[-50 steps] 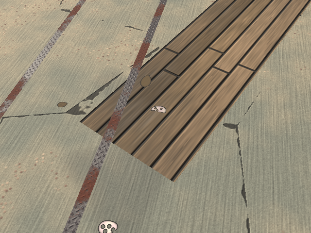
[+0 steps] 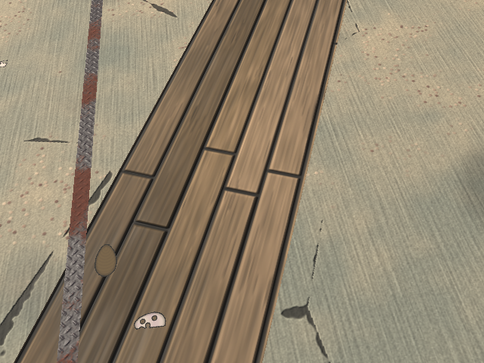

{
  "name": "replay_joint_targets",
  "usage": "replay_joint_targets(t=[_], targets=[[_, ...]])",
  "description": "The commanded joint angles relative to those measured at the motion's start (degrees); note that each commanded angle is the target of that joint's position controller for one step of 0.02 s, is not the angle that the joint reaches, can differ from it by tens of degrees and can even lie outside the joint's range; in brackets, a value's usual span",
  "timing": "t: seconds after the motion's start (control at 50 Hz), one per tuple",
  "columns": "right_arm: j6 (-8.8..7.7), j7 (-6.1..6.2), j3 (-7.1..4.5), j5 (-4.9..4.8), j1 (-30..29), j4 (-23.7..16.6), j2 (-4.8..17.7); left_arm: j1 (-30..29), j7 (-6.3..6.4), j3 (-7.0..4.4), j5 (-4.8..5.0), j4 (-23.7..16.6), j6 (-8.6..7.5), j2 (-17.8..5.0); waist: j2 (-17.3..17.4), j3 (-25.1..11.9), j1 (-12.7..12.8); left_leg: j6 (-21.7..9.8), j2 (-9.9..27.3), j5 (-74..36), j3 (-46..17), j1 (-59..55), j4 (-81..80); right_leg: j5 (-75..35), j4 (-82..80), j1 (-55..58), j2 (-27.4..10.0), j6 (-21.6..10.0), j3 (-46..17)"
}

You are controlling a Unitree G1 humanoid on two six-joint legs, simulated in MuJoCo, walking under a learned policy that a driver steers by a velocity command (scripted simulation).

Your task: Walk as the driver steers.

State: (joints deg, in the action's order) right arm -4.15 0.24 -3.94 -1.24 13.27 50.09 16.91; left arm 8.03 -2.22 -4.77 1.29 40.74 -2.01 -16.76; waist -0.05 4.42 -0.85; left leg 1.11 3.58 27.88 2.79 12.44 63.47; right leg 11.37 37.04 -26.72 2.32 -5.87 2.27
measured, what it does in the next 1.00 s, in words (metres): walks ahead, turning right: left foot, then right foot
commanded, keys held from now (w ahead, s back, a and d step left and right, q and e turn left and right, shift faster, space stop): w+e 1.00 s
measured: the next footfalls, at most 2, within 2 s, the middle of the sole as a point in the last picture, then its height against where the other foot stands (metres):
left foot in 0.42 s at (218, 361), level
right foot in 0.94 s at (349, 304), level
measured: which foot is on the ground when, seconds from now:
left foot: up 0.00-0.40, down 0.42-0.94, up 0.96-1.00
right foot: down 0.00-0.42, up 0.44-0.92, down 0.94-1.00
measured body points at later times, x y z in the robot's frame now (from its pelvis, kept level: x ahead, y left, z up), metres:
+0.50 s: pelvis +0.29 +0.03 +0.01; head +0.32 +0.02 +0.46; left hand +0.42 +0.29 -0.11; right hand +0.41 -0.28 -0.07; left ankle +0.40 +0.11 -0.72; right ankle +0.12 -0.06 -0.65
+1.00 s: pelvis +0.52 -0.11 +0.00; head +0.55 -0.15 +0.44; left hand +0.84 -0.02 -0.07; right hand +0.39 -0.38 -0.13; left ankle +0.44 +0.10 -0.64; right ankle +0.55 -0.23 -0.72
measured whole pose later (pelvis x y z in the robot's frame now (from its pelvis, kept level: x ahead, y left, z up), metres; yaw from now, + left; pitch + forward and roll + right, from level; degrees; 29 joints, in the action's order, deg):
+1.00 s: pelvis +0.52 -0.11 +0.00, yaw -36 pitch +2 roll +1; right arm -3.7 0.0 -3.8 -0.9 16.0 48.4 18.2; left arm 6.1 -2.1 -4.2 1.4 33.6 -1.6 -17.2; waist 0.0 4.4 -2.6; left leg 1.6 3.8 28.5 4.3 9.5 58.5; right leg 10.0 37.2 -28.5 2.3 -5.7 2.0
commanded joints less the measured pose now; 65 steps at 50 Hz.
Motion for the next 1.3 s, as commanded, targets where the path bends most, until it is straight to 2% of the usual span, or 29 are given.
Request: replay_joint_targets(t=[0.02, 0.04, 0.06, 0.14, 0.22, 0.3, 0.36, 0.4, 0.42, 0.44, 0.46, 0.48, 0.52, 0.58, 0.62, 0.76, 0.86, 0.9, 0.92, 0.94, 0.96, 0.98, 1.0, 1.02, 1.04, 1.06, 1.14, 1.22, 1.3], targets=[[-4.43, -0.29, -0.74, -0.28, -5.3, -7.5, 6.5, 9.8, 0.32, -2.35, -0.17, -1.4, -1.73, -8.7, -0.6, -10.2, 4.0, -2.3, 1.7, -5.6, -7.5, 31.5, 8.7, 0.6, -21.3, 32.2, -16.3, -12.0, -31.5], [-4.08, 0.05, -1.30, 1.02, -4.8, -6.8, 7.3, 6.6, 0.55, -1.67, -0.45, -2.2, -1.80, -6.6, -0.9, -8.2, 2.0, -2.0, 3.1, -8.3, -7.6, 27.5, 4.0, -5.5, -21.9, 25.9, -14.3, -10.8, -26.7], [-3.32, -0.11, -1.53, 1.27, -3.8, -6.6, 7.4, 5.2, 0.86, -1.28, -1.01, -3.1, -1.79, -6.0, -2.1, -7.7, 0.6, -1.5, 3.8, -10.1, -7.8, 24.1, 2.1, -8.7, -23.1, 22.0, -13.1, -10.6, -24.8], [-1.51, 0.07, -1.01, 2.19, -6.8, -8.1, 4.7, 7.5, 2.33, -1.92, -0.54, -2.8, -2.10, -8.5, -1.5, -5.6, 0.6, 2.0, 2.3, -17.5, -6.0, 23.4, -9.4, -16.6, -25.0, 16.1, -10.7, -10.7, -19.1], [-1.81, -0.52, -0.07, 1.64, -14.8, -10.5, 2.8, 10.3, 3.22, -2.07, -0.22, -1.9, -1.47, -8.8, -4.1, -3.7, 3.7, 3.0, -1.0, -31.2, -5.7, 19.9, -26.6, -9.4, -24.5, 13.3, -7.4, -7.3, -16.4], [-2.61, -1.45, -0.24, 0.78, -18.8, -12.5, 4.2, 13.3, 3.33, -2.17, 0.21, -0.4, -1.00, -8.6, -5.0, -3.1, 5.2, 2.0, -2.7, -33.1, -7.0, 17.2, -33.7, -5.4, -21.2, 16.0, -9.2, -6.2, -20.7], [-3.46, -1.94, -0.97, 0.69, -16.7, -12.4, 6.3, 13.0, 3.78, -2.26, 0.06, -0.3, -0.41, -8.5, -6.7, -3.6, 3.6, 0.1, -3.0, -26.7, -7.8, 14.5, -36.0, -6.8, -15.9, 20.3, -11.0, -5.2, -25.3], [-4.06, -1.53, -2.14, 1.07, -8.4, -10.3, 8.1, 11.6, 3.70, -1.73, -0.12, -0.9, -0.08, -6.9, -7.4, -7.2, -0.8, -2.5, -3.3, -25.1, -6.1, 2.8, -39.1, -12.3, -8.4, 19.3, -8.1, -3.1, -24.9], [-4.30, -1.13, -2.95, 2.10, -0.4, -9.4, 10.6, 11.2, 3.38, -0.52, -0.74, -1.9, -0.21, -3.9, -3.7, -14.6, -4.5, -5.9, 3.9, -23.1, -12.4, -11.4, -37.4, -8.9, 5.2, 13.7, -4.8, -1.0, -21.3], [-3.63, -0.91, -4.24, 2.96, 6.8, -7.9, 15.7, 18.6, 3.38, 0.59, 0.38, -3.3, -0.70, 0.0, 12.9, -23.4, -2.6, -14.9, 17.4, -12.0, -36.6, -32.6, -40.7, 12.7, 25.3, -6.2, 3.9, 3.6, -13.3], [-3.21, -1.40, -3.45, 1.32, 6.9, -7.4, 12.0, 20.0, 3.51, 0.37, 1.14, -3.0, -0.94, -4.1, 17.2, -22.9, -2.4, -16.6, 21.2, 1.7, -49.7, -33.8, -45.8, 22.6, 35.1, -16.1, 0.9, 4.3, -13.3], [-2.82, -1.21, -2.24, 0.91, 3.8, -8.5, 7.4, 14.9, 3.47, -0.81, 1.16, -2.8, -0.73, -8.6, 10.3, -14.6, -3.7, -14.0, 18.8, 4.5, -41.7, -26.6, -47.2, 17.6, 38.3, -19.0, -2.0, 4.7, -13.4], [-1.91, -0.90, -1.20, 1.66, -1.3, -8.6, 4.7, 8.4, 3.35, -1.13, -0.11, -4.3, -0.34, -8.4, 4.7, -5.9, -2.3, -11.3, 14.1, -8.3, -26.9, -12.8, -48.9, 10.4, 35.2, -16.5, -5.8, 5.0, -10.5], [-2.36, -0.66, -0.92, 1.79, -2.4, -7.5, 3.9, 8.9, 2.59, -0.85, 0.46, -4.8, 0.54, -4.9, 6.8, -3.9, -0.1, -10.8, 10.9, -17.6, -16.2, -5.6, -52.9, 6.8, 30.3, -11.9, -8.7, 4.9, -9.0], [-2.79, -0.62, -1.46, 1.53, -1.8, -6.6, 5.5, 7.1, 2.52, -0.50, 0.23, -6.0, 0.95, -3.6, 5.5, -3.2, 0.0, -12.0, 11.6, -22.2, -12.3, -5.4, -54.6, 4.2, 26.9, -13.7, -9.3, 5.5, -8.6], [-1.71, -0.14, -2.10, 1.16, 0.4, -4.8, 8.6, -2.6, 0.52, 0.55, 0.04, -8.8, 0.04, -1.8, 3.2, -1.4, -3.2, -10.2, 10.0, -31.9, 1.8, -9.1, -55.1, -13.0, 6.8, -12.2, -8.4, 5.4, -3.7], [0.06, -0.02, -2.87, -0.20, 3.2, -3.3, 11.4, -7.2, -1.00, 0.22, 0.12, -11.8, 0.18, -2.9, 3.9, -0.1, -3.1, -8.4, 12.5, -44.6, 5.9, -16.6, -50.4, -6.6, -0.7, -9.6, -5.7, 2.3, 0.5], [0.85, 0.41, -3.45, -0.75, 2.9, -3.6, 13.3, -2.2, -0.98, -1.22, -0.25, -11.2, 0.61, -5.6, 6.0, -4.3, 0.8, -7.2, 12.3, -64.2, 8.0, -18.2, -40.1, -0.6, -1.3, -0.9, -1.6, -0.3, 3.6], [1.26, 0.64, -3.38, -0.99, 2.0, -3.8, 13.3, 5.8, -0.66, -2.67, -0.16, -9.2, 0.82, -7.9, 5.2, -8.4, 5.6, -6.0, 11.0, -67.7, 9.6, -15.4, -29.6, -2.5, -4.4, 9.9, 0.9, -2.3, 4.6], [1.14, 0.93, -2.60, -0.26, 2.3, -4.4, 11.5, 16.2, 0.33, -4.62, 0.02, -6.3, 1.34, -11.6, 2.2, -13.5, 10.5, -3.7, 9.0, -57.9, 10.0, -4.1, -14.3, -4.6, -6.2, 27.4, -0.1, -4.8, -0.1], [0.13, 0.24, 0.11, 2.74, 6.8, -7.6, 3.1, 16.5, 1.23, -5.59, 0.70, -6.0, 1.29, -18.4, -14.3, -17.2, 4.7, -0.2, -0.6, -4.5, 8.7, 22.5, 7.0, -0.2, -8.2, 47.2, -15.5, -13.6, -29.1], [-2.17, -0.54, 0.45, 1.31, 3.6, -9.0, 5.3, 17.6, 0.85, -4.45, 0.31, -8.3, 0.12, -16.2, -11.9, -27.8, 6.9, 0.0, -5.5, 7.2, -5.9, 30.9, 17.2, 10.4, -18.2, 52.2, -22.2, -19.9, -51.6], [-3.45, -1.16, -0.64, -1.05, -2.5, -10.7, 9.2, 16.1, 0.53, -3.19, -0.27, -7.5, -0.79, -12.1, -7.2, -20.6, 8.5, -1.1, -2.1, 1.6, -8.3, 36.3, 17.0, 8.3, -20.0, 48.2, -20.4, -16.2, -43.9], [-4.15, -1.18, -0.17, -1.03, -3.9, -11.2, 8.5, 13.5, 0.55, -2.63, -0.18, -7.3, -1.28, -10.5, -4.4, -14.5, 6.4, -2.0, 0.2, -3.4, -7.8, 35.2, 12.1, 4.4, -20.1, 40.0, -17.9, -14.0, -36.4], [-4.28, -0.77, -0.24, 0.42, -3.8, -10.5, 8.2, 9.2, 0.64, -2.03, -0.28, -7.7, -1.40, -8.9, -0.8, -10.7, 3.6, -1.6, 2.1, -6.4, -7.8, 31.5, 6.8, -1.6, -20.4, 31.4, -15.6, -12.2, -31.0], [-3.77, -0.65, -0.70, 1.29, -2.8, -10.0, 8.9, 6.4, 0.84, -1.44, -0.88, -8.5, -1.49, -7.4, -1.6, -9.0, 1.5, -1.2, 3.3, -8.4, -8.1, 27.2, 3.3, -7.6, -21.4, 25.4, -13.9, -11.6, -27.4], [-1.60, -0.64, -0.25, 2.30, -3.1, -10.3, 6.4, 5.6, 2.04, -1.57, -0.84, -8.0, -1.79, -8.6, -1.6, -6.3, -0.4, 2.1, 2.5, -13.5, -6.1, 22.4, -6.4, -16.1, -24.2, 14.3, -11.2, -11.9, -21.1], [-1.57, -1.13, 1.05, 2.03, -11.6, -12.3, 3.6, 8.4, 3.09, -1.83, -0.40, -6.1, -1.28, -9.5, -3.3, -4.1, 2.9, 3.3, -0.6, -29.9, -5.2, 18.3, -24.4, -9.5, -23.7, 10.3, -7.1, -8.2, -16.0], [-2.30, -2.10, 0.93, 1.01, -15.8, -13.5, 4.7, 13.0, 2.92, -1.51, -0.03, -3.0, -1.35, -8.8, -4.4, -3.4, 5.4, 1.8, -1.5, -34.4, -5.9, 15.9, -31.7, -4.6, -21.2, 14.2, -9.7, -6.8, -18.6]])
